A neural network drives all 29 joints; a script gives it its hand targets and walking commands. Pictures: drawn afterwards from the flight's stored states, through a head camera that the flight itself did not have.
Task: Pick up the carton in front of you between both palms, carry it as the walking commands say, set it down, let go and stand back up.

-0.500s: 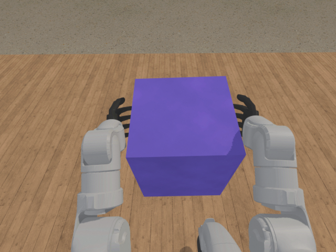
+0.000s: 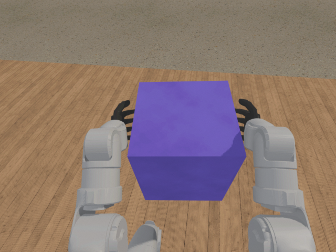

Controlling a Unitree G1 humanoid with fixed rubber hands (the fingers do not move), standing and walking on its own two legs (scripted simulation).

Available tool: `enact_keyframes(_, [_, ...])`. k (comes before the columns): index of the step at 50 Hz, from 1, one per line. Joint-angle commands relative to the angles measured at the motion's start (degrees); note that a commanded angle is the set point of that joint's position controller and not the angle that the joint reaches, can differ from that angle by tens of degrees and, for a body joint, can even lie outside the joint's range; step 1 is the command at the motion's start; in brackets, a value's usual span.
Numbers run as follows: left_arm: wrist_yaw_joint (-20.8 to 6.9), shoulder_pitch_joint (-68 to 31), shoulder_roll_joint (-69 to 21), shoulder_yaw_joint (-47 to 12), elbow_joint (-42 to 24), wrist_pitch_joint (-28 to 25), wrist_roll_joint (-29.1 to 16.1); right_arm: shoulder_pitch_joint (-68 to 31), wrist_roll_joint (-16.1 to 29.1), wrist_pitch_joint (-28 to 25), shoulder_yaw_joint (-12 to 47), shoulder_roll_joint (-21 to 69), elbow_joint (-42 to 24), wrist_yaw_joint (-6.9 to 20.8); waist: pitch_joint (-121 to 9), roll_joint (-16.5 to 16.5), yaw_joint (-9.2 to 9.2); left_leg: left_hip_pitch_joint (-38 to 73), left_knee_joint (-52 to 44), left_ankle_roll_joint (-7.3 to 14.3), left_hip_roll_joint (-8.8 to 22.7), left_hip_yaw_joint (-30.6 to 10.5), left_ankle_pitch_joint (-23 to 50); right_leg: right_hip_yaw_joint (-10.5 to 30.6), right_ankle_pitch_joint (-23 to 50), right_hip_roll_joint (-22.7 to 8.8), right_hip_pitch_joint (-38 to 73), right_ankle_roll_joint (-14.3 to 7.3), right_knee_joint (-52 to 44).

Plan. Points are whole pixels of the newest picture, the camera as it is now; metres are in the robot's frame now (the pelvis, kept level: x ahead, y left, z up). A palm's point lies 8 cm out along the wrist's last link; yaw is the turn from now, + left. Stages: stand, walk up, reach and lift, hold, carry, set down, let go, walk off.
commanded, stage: carry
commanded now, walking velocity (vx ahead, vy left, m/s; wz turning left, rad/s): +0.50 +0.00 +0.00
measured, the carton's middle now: (183, 145) +0.36 +0.02 +0.02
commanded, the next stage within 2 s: none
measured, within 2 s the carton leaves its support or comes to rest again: neither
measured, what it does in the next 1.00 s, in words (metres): goes down: left foot 0.04 m lower, then right foot 0.05 m lower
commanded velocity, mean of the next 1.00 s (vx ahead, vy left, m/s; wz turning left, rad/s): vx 0.50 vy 0.00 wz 0.00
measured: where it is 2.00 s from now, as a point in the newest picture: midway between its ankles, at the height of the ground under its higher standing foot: (186, 118)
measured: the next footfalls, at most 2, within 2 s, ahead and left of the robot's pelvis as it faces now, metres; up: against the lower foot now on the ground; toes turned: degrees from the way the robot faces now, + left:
left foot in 0.20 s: +0.30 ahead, +0.06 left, -0.04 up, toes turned +0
right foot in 0.72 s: +0.62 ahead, -0.05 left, -0.09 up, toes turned -2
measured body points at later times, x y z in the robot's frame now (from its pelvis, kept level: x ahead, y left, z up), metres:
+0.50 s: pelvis +0.30 +0.03 -0.04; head +0.35 +0.04 +0.40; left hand +0.68 +0.15 +0.04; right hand +0.66 -0.15 +0.05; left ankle +0.27 +0.06 -0.77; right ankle +0.37 -0.13 -0.71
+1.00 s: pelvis +0.60 -0.02 -0.09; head +0.64 -0.03 +0.36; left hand +0.96 +0.15 +0.00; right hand +0.98 -0.16 -0.01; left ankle +0.65 +0.14 -0.75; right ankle +0.59 -0.05 -0.82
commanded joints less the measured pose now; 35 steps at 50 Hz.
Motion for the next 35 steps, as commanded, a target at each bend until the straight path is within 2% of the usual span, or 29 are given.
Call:
enact_keyframes(1, [-14.82, -43.06, -63.37, -39.55, -10.21, -0.82, -26.86, -40.07, 21.86, -2.29, 38.99, 60.24, -7.61, 10.29, -25.79, -4.87, 0.94, -3.96, -7.81, 0.29, -2.82, 4.52, 7.51, 12.33, 47.18, -11.83, 26.91, 0.18, -1.94])
enact_keyframes(5, [-14.56, -37.59, -59.93, -38.87, -7.41, 0.08, -25.16, -37.12, 21.22, -0.91, 39.24, 56.94, -6.43, 10.5, -23.56, -5.1, 2.93, 1.43, -23.65, 1.4, -6.31, 8.2, 17.64, 8.61, 46.89, -8.72, 29.08, 0.52, 2.07])
enact_keyframes(6, [-14.56, -36.62, -59.35, -38.56, -6.15, 0.25, -24.8, -36.55, 20.99, -0.52, 38.85, 56.26, -5.49, 10.8, -23.22, -5.29, 2.69, 5.96, -27.61, 2.28, -6.81, 8.34, 20.79, 7.68, 46.39, -8.54, 27.24, 0.91, 4.02])
enact_keyframes(7, [-14.61, -36.02, -59.06, -38.31, -4.93, 0.39, -24.58, -36.33, 20.63, -0.19, 38.16, 55.54, -4.36, 11.12, -23.67, -5.42, 1.58, 12.44, -30.18, 3.16, -7.34, 8.82, 23.75, 6.76, 46.44, -8.56, 24.52, 1.43, 7.36])
enact_keyframes(8, [-14.71, -36.17, -58.92, -38.18, -3.99, 0.49, -24.49, -35.94, 20.17, 0.05, 37.19, 54.95, -3.05, 11.44, -24.77, -5.86, -0.68, 19.64, -31.49, 3.87, -7.27, 9.01, 24.7, 5.89, 47.05, -8.94, 21.49, 2.26, 12.18])
enact_keyframes(9, [-14.87, -37.31, -58.88, -38.1, -3.16, 0.56, -24.49, -35.5, 19.67, 0.19, 36.03, 54.41, -1.76, 11.75, -26.28, -4.44, -4.14, 29.0, -34.87, 4.3, -5.43, 8.4, 27.44, 3.05, 43.42, -8.54, 17.07, 3.82, 20.34])
enact_keyframes(10, [-15.01, -38.68, -58.5, -37.91, -2.35, 0.61, -24.37, -34.94, 19.2, 0.3, 34.77, 53.59, -0.58, 12.15, -26.99, -0.52, -6.44, 40.78, -31.61, 4.34, 0.34, 2.86, 35.17, 1.95, 27.44, -6.54, 5.81, 4.74, 29.56])
enact_keyframes(11, [-15.11, -39.56, -58.96, -37.48, -0.94, 0.87, -24.0, -34.94, 18.94, 0.52, 33.06, 52.32, 0.8, 12.57, -29.07, 8.18, -5.3, 53.8, -19.84, 6.17, 12.06, -9.66, 62.59, 0.64, -14.13, -2.53, -9.06, 5.71, 37.82])
enact_keyframes(12, [-14.77, -39.91, -59.94, -36.98, 0.74, 1.51, -23.87, -35.81, 18.37, 0.61, 32.41, 51.34, 3.15, 12.73, -35.21, 16.4, -8.43, 66.35, -19.82, 19.21, 21.21, -28.55, 50.74, 5.29, -25.48, 2.12, -24.98, 8.04, 54.65])
enact_keyframes(13, [-14.31, -40.17, -59.46, -35.97, -0.15, 1.53, -23.23, -35.28, 20.1, 0.63, 33.24, 54.08, 4.31, 13.22, -35.97, 12.57, -8.02, 63.41, -24.36, 20.47, 20.13, -32.57, 24.72, 7.66, -23.08, -0.87, -29.56, 5.73, 56.92])
enact_keyframes(14, [-13.9, -42.64, -60.19, -35.74, -1.29, 1.34, -22.75, -38.33, 22.43, 0.32, 34.4, 57.73, 2.87, 13.94, -31.74, 7.51, -7.86, 55.91, -27.74, 17.79, 15.96, -29.4, 12.74, 7.58, -18.76, -2.78, -30.21, 4.24, 52.41])
enact_keyframes(15, [-13.41, -44.15, -61.3, -35.57, -2.75, 0.91, -22.37, -42.74, 24.79, -0.02, 35.68, 60.56, 0.12, 14.61, -27.87, 2.31, -7.19, 49.05, -29.86, 15.16, 14.36, -25.68, 10.85, 7.08, -15.18, -4.32, -28.81, 4.36, 47.95])
enact_keyframes(16, [-12.86, -44.53, -61.88, -34.87, -3.83, 0.55, -21.93, -46.72, 26.95, -0.33, 37.19, 63.05, -1.77, 15.04, -26.08, 1.55, -6.31, 43.6, -30.97, 14.14, 13.73, -23.46, 12.43, 7.08, -12.9, -5.48, -26.49, 4.72, 43.81])
enact_keyframes(18, [-11.87, -43.21, -62.37, -34.38, -5.03, 0.14, -20.8, -49.08, 29.86, -0.96, 38.53, 65.74, -3.84, 15.31, -25.56, 2.78, -5.51, 37.71, -32.34, 11.53, 11.9, -19.22, 14.55, 5.95, -11.13, -6.25, -22.24, 5.71, 38.38])
enact_keyframes(22, [-10.72, -38.43, -62.2, -35.22, -5.06, -0.61, -19.11, -45.4, 30.3, -1.63, 38.77, 65.39, -4.78, 15.24, -27.43, 5.66, -7.2, 45.42, -28.52, 9.42, 9.96, -12.85, 35.98, 4.01, -2.93, -6.73, -27.97, 6.54, 30.07])
enact_keyframes(24, [-10.4, -37.72, -61.68, -36.13, -6.03, -0.92, -18.71, -44.08, 30.0, -1.88, 39.11, 64.56, -5.52, 15.27, -27.84, 6.38, -7.83, 48.78, -26.9, 8.18, 8.43, -10.14, 41.84, 3.33, 2.22, -6.3, -29.75, 6.24, 26.32])
enact_keyframes(28, [-9.99, -38.99, -59.47, -37.88, -8.99, -0.56, -19.07, -42.86, 29.54, -1.64, 39.79, 61.82, -7.31, 15.05, -25.59, 6.55, -9.39, 50.37, -25.02, 6.78, 3.75, -5.34, 43.02, 0.03, 12.45, -3.31, -27.54, 5.27, 12.94])
enact_keyframes(31, [-10.3, -37.05, -57.07, -37.45, -7.39, 0.7, -18.42, -38.65, 28.0, -0.91, 38.89, 59.35, -4.21, 14.95, -23.66, 6.77, -11.04, 50.79, -21.73, 6.46, 2.26, -3.56, 40.67, -2.09, 20.33, -1.3, -22.51, 4.24, 0.38])
enact_keyframes(32, [-10.54, -36.44, -56.33, -36.95, -6.25, 1.1, -17.96, -37.9, 27.6, -0.75, 38.59, 58.82, -2.76, 15.05, -22.98, 6.85, -10.86, 49.39, -20.09, 6.19, 2.35, -3.08, 38.49, -2.07, 23.24, -1.16, -18.93, 3.62, -3.24])
enact_keyframes(33, [-10.8, -35.75, -55.55, -36.2, -4.8, 1.44, -17.42, -37.73, 27.36, -0.64, 38.4, 58.55, -1.3, 15.21, -22.77, 7.19, -9.83, 47.67, -17.24, 5.65, 2.47, -2.53, 38.4, -2.09, 25.09, -0.97, -14.3, 2.92, -5.69])
enact_keyframes(34, [-11.06, -34.71, -54.72, -35.18, -3.09, 1.68, -16.82, -38.08, 27.29, -0.55, 38.28, 58.6, 0.09, 15.4, -23.47, 7.48, -7.52, 45.31, -12.24, 4.69, 2.47, -1.39, 40.03, -2.66, 25.44, -0.66, -7.88, 2.34, -7.3])
enact_keyframes(35, [-11.35, -34.22, -54.29, -34.2, -1.67, 1.8, -16.28, -38.64, 27.39, -0.51, 38.12, 58.78, 1.53, 15.59, -24.98, 6.61, -4.38, 41.43, -4.54, 3.18, 1.71, 1.42, 37.93, -2.76, 28.15, -1.51, 1.05, 2.08, -10.52])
